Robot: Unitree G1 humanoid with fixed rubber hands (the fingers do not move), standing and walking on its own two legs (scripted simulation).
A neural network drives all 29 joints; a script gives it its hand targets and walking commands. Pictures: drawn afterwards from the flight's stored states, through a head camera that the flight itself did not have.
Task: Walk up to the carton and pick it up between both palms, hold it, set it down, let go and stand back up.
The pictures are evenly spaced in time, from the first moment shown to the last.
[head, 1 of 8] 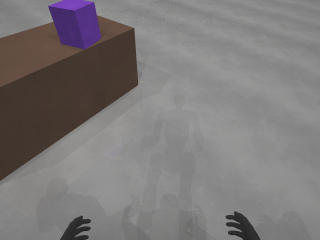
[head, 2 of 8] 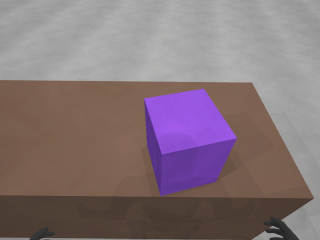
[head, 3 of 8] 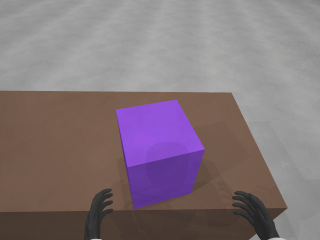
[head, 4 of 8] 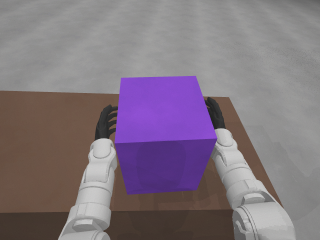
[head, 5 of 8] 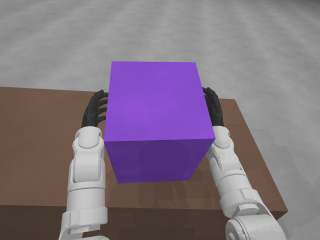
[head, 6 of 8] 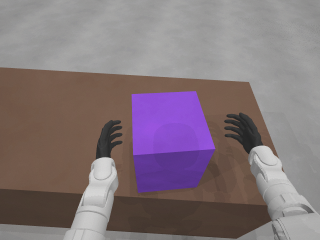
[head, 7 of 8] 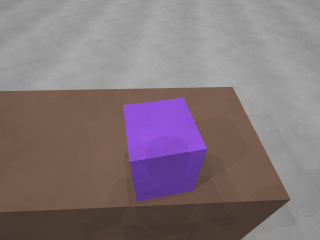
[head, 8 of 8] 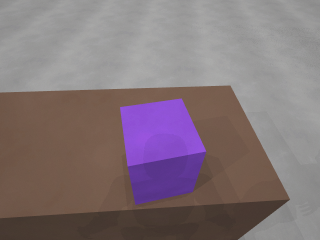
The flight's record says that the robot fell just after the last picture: no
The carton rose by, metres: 0.23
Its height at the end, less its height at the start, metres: +0.00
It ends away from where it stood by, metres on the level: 0.01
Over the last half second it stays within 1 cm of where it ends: yes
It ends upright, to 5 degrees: yes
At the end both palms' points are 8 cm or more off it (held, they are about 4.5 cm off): yes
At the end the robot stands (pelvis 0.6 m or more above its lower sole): yes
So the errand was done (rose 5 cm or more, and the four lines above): yes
